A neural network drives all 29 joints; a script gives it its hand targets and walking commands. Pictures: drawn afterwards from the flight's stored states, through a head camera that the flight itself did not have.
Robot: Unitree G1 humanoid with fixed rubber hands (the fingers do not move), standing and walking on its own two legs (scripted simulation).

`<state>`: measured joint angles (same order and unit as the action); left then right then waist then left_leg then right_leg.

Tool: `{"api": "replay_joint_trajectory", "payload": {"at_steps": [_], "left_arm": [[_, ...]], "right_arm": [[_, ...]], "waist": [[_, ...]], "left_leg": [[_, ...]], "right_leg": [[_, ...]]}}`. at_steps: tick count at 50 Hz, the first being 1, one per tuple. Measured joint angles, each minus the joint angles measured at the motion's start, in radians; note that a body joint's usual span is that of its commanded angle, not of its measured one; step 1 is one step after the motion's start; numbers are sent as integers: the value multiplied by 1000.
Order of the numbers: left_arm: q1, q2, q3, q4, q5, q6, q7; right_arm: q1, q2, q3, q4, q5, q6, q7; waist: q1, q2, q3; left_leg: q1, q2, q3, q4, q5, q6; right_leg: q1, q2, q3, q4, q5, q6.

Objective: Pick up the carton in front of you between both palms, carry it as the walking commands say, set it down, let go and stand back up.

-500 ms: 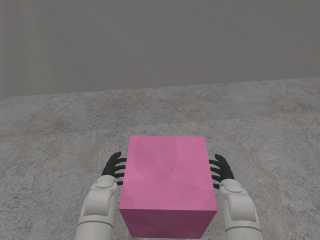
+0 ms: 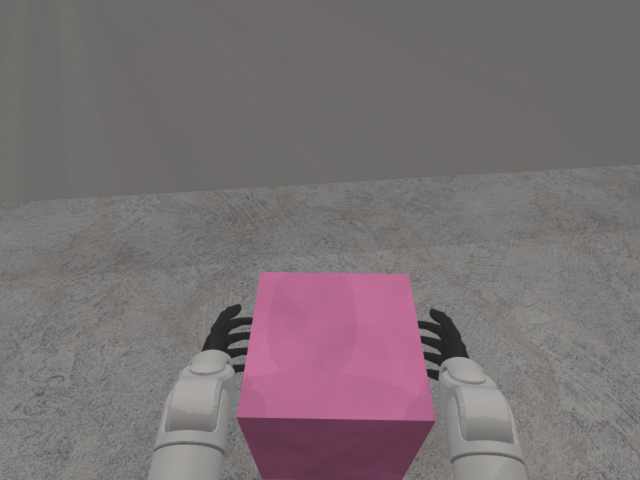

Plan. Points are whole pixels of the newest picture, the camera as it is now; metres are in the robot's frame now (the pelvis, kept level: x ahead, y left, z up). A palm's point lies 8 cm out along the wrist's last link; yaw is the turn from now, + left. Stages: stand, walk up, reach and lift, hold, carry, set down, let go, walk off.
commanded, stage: carry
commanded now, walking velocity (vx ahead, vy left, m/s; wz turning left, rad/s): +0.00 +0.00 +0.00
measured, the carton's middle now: (332, 380) +0.31 +0.00 -0.05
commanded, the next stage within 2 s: hold in 0.98 s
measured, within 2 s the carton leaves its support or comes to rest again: neither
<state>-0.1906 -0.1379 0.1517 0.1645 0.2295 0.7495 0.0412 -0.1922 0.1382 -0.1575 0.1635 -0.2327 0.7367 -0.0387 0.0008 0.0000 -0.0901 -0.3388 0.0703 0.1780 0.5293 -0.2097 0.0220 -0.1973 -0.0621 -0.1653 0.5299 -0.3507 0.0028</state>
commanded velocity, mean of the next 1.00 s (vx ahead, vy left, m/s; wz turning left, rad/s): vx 0.00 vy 0.00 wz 0.00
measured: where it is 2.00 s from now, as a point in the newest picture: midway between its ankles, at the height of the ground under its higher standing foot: outside the picture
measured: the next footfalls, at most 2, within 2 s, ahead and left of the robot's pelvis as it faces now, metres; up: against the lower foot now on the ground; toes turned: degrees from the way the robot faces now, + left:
none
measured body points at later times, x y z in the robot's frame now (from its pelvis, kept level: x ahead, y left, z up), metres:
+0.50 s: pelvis -0.02 -0.01 +0.00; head -0.04 -0.01 +0.45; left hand +0.28 +0.14 +0.03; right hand +0.28 -0.16 +0.03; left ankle +0.04 +0.11 -0.73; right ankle -0.05 -0.11 -0.73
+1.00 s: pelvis -0.03 -0.02 +0.00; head -0.04 -0.02 +0.45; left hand +0.27 +0.13 +0.03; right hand +0.27 -0.17 +0.03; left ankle +0.04 +0.11 -0.73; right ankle -0.05 -0.11 -0.73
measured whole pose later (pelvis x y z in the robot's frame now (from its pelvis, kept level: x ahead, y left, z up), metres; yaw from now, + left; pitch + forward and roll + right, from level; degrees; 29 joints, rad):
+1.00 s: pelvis -0.03 -0.02 +0.00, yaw +0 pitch +0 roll +0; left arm -0.19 -0.14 0.15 0.16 0.23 0.75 0.04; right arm -0.20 0.14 -0.16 0.16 -0.24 0.73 -0.03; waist 0.00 0.00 -0.06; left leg -0.35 0.08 0.15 0.50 -0.14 0.00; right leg -0.23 -0.04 -0.16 0.55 -0.32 -0.03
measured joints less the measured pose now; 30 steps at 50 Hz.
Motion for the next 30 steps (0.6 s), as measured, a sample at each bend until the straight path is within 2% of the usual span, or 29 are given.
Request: {"api": "replay_joint_trajectory", "payload": {"at_steps": [30], "left_arm": [[-3, -1, -1, -1, 4, 2, 0]], "right_arm": [[-2, 0, -2, -2, -4, 4, 2]], "waist": [[0, 1, 0]], "left_leg": [[-28, 13, -7, -16, 45, -9]], "right_leg": [[-42, 12, -4, 16, 22, -19]]}}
